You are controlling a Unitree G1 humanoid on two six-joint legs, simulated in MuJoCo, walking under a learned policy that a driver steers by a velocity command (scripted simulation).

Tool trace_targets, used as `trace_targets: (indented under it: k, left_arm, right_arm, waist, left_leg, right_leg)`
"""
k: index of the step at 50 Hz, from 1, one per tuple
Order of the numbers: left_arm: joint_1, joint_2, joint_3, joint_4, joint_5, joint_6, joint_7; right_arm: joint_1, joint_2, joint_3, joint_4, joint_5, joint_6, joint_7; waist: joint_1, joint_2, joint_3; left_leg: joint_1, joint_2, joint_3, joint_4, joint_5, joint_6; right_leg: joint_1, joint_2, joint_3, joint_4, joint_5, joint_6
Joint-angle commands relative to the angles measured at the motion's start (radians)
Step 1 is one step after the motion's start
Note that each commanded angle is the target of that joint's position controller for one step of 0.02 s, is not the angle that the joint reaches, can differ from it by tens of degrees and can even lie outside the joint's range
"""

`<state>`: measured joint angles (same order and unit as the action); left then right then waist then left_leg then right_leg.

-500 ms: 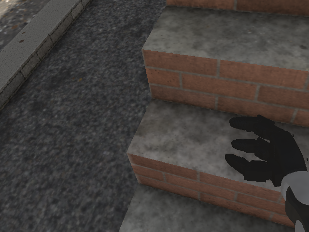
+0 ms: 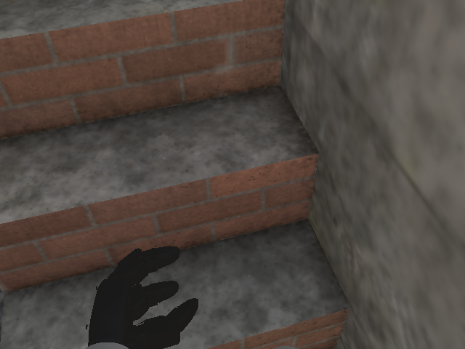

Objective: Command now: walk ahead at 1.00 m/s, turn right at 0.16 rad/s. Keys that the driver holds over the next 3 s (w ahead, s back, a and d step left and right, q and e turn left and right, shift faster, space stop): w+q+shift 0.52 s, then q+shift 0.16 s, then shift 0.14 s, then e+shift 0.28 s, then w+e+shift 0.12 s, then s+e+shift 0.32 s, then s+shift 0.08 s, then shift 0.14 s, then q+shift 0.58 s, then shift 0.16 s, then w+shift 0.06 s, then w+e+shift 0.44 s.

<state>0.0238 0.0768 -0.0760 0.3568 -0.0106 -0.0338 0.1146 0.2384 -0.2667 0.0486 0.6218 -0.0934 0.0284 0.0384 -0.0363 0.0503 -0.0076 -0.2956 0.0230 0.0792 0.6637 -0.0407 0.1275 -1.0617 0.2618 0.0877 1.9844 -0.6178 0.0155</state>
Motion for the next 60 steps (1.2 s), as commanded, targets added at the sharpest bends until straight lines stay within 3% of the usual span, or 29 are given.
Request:
trace_targets:
  k: [1,4,6,8,9,10,12,13,16,22,26,28,29,30,32,34,38,42,44,45,46,47,49,51,52,53,57,59,60]
  left_arm:
    - [0.121,0.096,0.004,-0.032,0.010,-0.038,-0.073]
    - [0.216,0.209,0.014,0.048,0.016,-0.019,-0.116]
    - [-0.047,0.070,-0.009,0.086,0.037,0.044,-0.121]
    - [-0.004,0.124,0.034,0.138,0.076,0.037,-0.122]
    - [0.028,0.163,0.053,0.164,0.088,0.021,-0.115]
    - [-0.159,0.267,0.052,0.158,0.120,-0.009,-0.133]
    - [-0.156,0.316,0.096,0.156,0.105,-0.052,-0.110]
    - [-0.134,0.339,0.117,0.147,0.051,-0.042,-0.114]
    - [-0.021,0.305,0.125,0.124,0.049,-0.022,-0.056]
    - [-0.390,0.276,0.106,0.055,0.080,-0.056,-0.127]
    - [-0.469,0.015,0.020,0.005,-0.033,-0.028,-0.151]
    - [-0.336,-0.037,0.014,0.022,-0.074,-0.009,-0.159]
    - [-0.265,-0.004,0.033,0.056,-0.070,0.004,-0.161]
    - [-0.275,-0.012,0.031,0.001,-0.015,0.008,-0.167]
    - [-0.307,0.023,0.032,-0.070,-0.043,-0.007,-0.123]
    - [-0.307,0.096,0.080,-0.084,-0.055,0.042,-0.088]
    - [-0.275,0.226,0.172,0.011,0.026,0.069,-0.082]
    - [0.180,0.164,0.125,0.241,0.072,0.135,-0.134]
    - [0.224,0.131,0.101,0.402,0.049,0.149,-0.172]
    - [0.087,0.085,0.091,0.406,0.061,0.148,-0.197]
    - [-0.079,0.060,0.050,0.383,0.084,0.130,-0.210]
    - [-0.151,0.065,0.027,0.380,0.016,0.083,-0.203]
    - [0.098,0.099,0.032,0.439,0.004,0.021,-0.147]
    - [0.130,0.272,0.100,0.384,-0.032,0.009,-0.057]
    - [-0.076,0.374,0.132,0.302,0.004,0.014,-0.041]
    - [-0.111,0.463,0.180,0.254,0.013,-0.002,-0.039]
    - [0.259,0.212,0.117,0.307,-0.002,-0.001,-0.077]
    - [0.068,0.259,0.131,0.187,-0.043,-0.030,-0.049]
    - [0.005,0.288,0.148,0.154,-0.053,-0.036,-0.048]
  right_arm:
    - [-0.114,-0.066,-0.005,-0.049,-0.003,-0.034,-0.084]
    - [-0.197,-0.193,-0.070,-0.123,0.032,-0.069,-0.157]
    - [-0.218,-0.020,-0.014,-0.121,0.046,-0.069,-0.144]
    - [-0.228,0.000,-0.037,-0.198,0.087,-0.053,-0.134]
    - [-0.225,0.047,-0.038,-0.234,0.082,-0.044,-0.128]
    - [0.016,0.084,-0.071,-0.237,0.084,-0.045,-0.109]
    - [0.220,-0.062,-0.131,-0.167,0.086,-0.041,-0.104]
    - [0.253,-0.061,-0.107,-0.185,0.067,0.013,-0.117]
    - [0.115,-0.017,-0.077,-0.198,0.038,0.094,-0.106]
    - [0.625,-0.056,-0.096,-0.031,0.071,0.119,-0.091]
    - [0.634,0.052,-0.076,0.110,0.083,0.068,-0.059]
    - [0.484,0.165,-0.032,0.157,0.060,0.009,-0.029]
    - [0.382,0.151,-0.022,0.121,0.030,-0.029,-0.003]
    - [0.332,-0.012,-0.063,0.064,0.011,-0.077,0.010]
    - [0.313,-0.070,-0.069,0.051,-0.006,-0.100,-0.029]
    - [0.275,-0.100,-0.097,-0.005,0.046,-0.070,-0.103]
    - [0.273,0.032,-0.117,-0.033,0.088,-0.035,-0.184]
    - [-0.060,0.046,-0.109,-0.156,0.082,0.014,-0.218]
    - [-0.002,0.070,-0.114,-0.216,0.116,0.039,-0.247]
    - [0.111,0.130,-0.102,-0.182,0.137,0.051,-0.242]
    - [0.269,0.141,-0.102,-0.133,0.135,0.054,-0.222]
    - [0.370,0.109,-0.102,-0.097,0.135,0.032,-0.168]
    - [0.275,0.269,-0.023,-0.080,0.109,0.005,-0.097]
    - [0.072,0.039,-0.051,-0.189,0.039,-0.052,-0.019]
    - [-0.124,0.010,-0.056,-0.297,0.017,-0.027,-0.037]
    - [-0.212,-0.040,-0.086,-0.327,0.098,0.013,-0.075]
    - [-0.087,-0.087,-0.138,-0.187,0.124,0.035,-0.065]
    - [0.282,-0.231,-0.176,-0.099,0.042,-0.019,-0.050]
    - [0.182,-0.180,-0.163,-0.099,0.052,-0.058,-0.062]
  waist:
    - [0.158,-0.031,-0.043]
    - [0.214,-0.097,-0.264]
    - [0.090,-0.103,-0.082]
    - [0.051,-0.054,0.010]
    - [0.067,-0.102,-0.027]
    - [-0.154,-0.478,-0.201]
    - [-0.163,-0.398,-0.403]
    - [-0.205,-0.351,-0.305]
    - [-0.136,-0.107,-0.087]
    - [-0.419,-0.145,-0.195]
    - [-0.329,-0.042,-0.021]
    - [-0.162,0.167,0.113]
    - [-0.077,0.072,0.099]
    - [-0.042,0.262,0.076]
    - [-0.021,0.039,-0.032]
    - [-0.031,0.052,0.011]
    - [-0.060,0.115,-0.113]
    - [0.158,0.167,-0.071]
    - [0.028,-0.049,-0.019]
    - [-0.074,-0.315,-0.054]
    - [-0.193,-0.371,-0.040]
    - [-0.275,-0.221,0.003]
    - [-0.158,-0.090,0.088]
    - [-0.128,0.053,0.074]
    - [-0.173,-0.036,-0.009]
    - [-0.124,-0.330,0.012]
    - [0.044,-0.039,0.076]
    - [-0.114,0.399,0.024]
    - [-0.060,0.321,0.208]
  left_leg:
    - [0.225,0.200,-0.231,-0.055,0.817,0.010]
    - [0.132,0.302,-0.524,-0.114,0.108,0.139]
    - [-0.502,0.120,-0.355,-0.155,-0.303,0.086]
    - [-0.459,0.045,-0.333,0.151,-0.518,0.017]
    - [-0.354,-0.032,-0.239,0.380,-0.602,-0.074]
    - [-0.547,-0.213,-0.128,0.816,-0.772,-0.231]
    - [-0.596,-0.066,-0.153,1.261,-0.641,-0.276]
    - [-0.601,0.041,-0.238,1.151,-0.474,-0.248]
    - [-0.621,0.051,-0.213,0.952,-0.448,-0.198]
    - [-0.134,0.040,-0.031,0.997,-0.074,-0.187]
    - [-0.051,0.193,0.073,-0.192,0.282,0.002]
    - [-0.091,0.223,0.052,-0.529,0.623,0.061]
    - [-0.043,0.171,0.017,-0.408,0.590,0.028]
    - [-0.112,0.098,-0.036,-0.043,1.030,-0.055]
    - [-0.145,0.196,-0.445,-0.176,0.447,0.034]
    - [-0.142,0.278,-0.853,-0.354,-0.537,0.097]
    - [0.083,0.141,-0.645,-0.114,-0.307,0.032]
    - [-0.252,-0.146,-0.354,-0.038,-0.033,-0.206]
    - [-0.187,-0.237,-0.278,0.205,-0.471,-0.269]
    - [-0.094,-0.313,-0.167,0.765,-0.521,-0.211]
    - [-0.270,-0.395,-0.166,1.348,-0.567,-0.228]
    - [-0.489,-0.414,-0.221,1.600,-0.553,-0.229]
    - [-0.728,-0.323,-0.271,1.771,-0.520,-0.173]
    - [-0.675,-0.087,-0.376,1.006,-0.185,-0.170]
    - [-0.505,0.102,-0.364,0.530,0.049,-0.204]
    - [-0.357,0.166,-0.401,0.365,-0.051,-0.218]
    - [0.188,-0.074,-0.121,-0.104,-0.380,-0.174]
    - [0.122,0.377,-0.953,-0.551,-1.204,0.176]
    - [-0.040,0.364,-1.063,-0.650,-1.350,0.174]
  right_leg:
    - [-0.202,-0.099,0.118,0.482,0.018,0.055]
    - [0.159,-0.442,0.132,-0.243,0.562,0.011]
    - [0.730,-0.386,-0.142,-0.891,0.490,0.005]
    - [0.757,-0.396,-0.103,-1.306,0.752,-0.055]
    - [0.750,-0.440,-0.074,-1.551,1.031,-0.097]
    - [1.010,-0.612,0.155,-1.291,1.776,-0.177]
    - [0.988,-0.765,0.255,-1.301,1.449,-0.247]
    - [0.859,-0.729,0.282,-1.288,0.995,-0.190]
    - [0.791,-0.750,0.163,-1.412,0.717,-0.133]
    - [0.517,-0.693,-0.240,-1.230,0.537,-0.011]
    - [0.571,-0.607,-0.410,-0.768,0.300,0.040]
    - [0.426,-0.528,-0.384,-0.076,-0.228,0.036]
    - [0.329,-0.473,-0.321,0.134,-0.232,0.011]
    - [0.310,-0.318,-0.334,0.328,-0.208,0.055]
    - [0.324,-0.352,-0.125,0.058,0.226,0.125]
    - [0.331,-0.285,0.030,-0.188,0.276,0.118]
    - [0.494,-0.161,0.026,-0.568,0.427,0.086]
    - [0.912,-0.159,-0.212,-1.232,0.556,-0.022]
    - [0.854,-0.306,-0.176,-1.772,0.800,-0.150]
    - [0.756,-0.433,-0.103,-1.924,1.043,-0.203]
    - [0.725,-0.453,-0.130,-1.934,1.232,-0.201]
    - [0.761,-0.406,-0.095,-1.826,1.105,-0.098]
    - [0.787,-0.427,0.017,-1.589,1.110,-0.123]
    - [0.978,-0.453,0.111,-1.595,0.979,-0.222]
    - [0.925,-0.519,0.334,-1.587,0.769,-0.248]
    - [0.728,-0.637,0.646,-1.558,0.685,-0.332]
    - [0.412,-0.243,0.248,-1.297,-0.201,-0.177]
    - [0.037,-0.158,-0.020,-0.659,-0.124,-0.024]
    - [-0.014,-0.245,0.063,-0.500,-0.011,-0.026]
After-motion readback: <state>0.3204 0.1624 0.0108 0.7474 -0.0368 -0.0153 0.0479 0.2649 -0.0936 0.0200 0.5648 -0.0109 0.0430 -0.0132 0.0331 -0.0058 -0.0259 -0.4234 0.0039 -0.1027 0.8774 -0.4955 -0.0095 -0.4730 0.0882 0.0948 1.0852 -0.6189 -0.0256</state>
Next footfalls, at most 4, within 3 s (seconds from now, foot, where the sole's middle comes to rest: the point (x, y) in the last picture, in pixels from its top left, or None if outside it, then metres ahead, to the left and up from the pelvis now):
0.16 right None -0.08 -0.21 -0.81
0.56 left None -0.31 0.10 -0.99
0.96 right None -0.58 -0.13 -1.22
1.14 left None -0.65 0.15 -1.22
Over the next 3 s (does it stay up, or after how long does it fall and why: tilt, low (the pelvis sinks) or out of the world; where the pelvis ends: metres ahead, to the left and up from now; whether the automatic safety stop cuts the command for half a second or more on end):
stays up -0.87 -0.03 -0.44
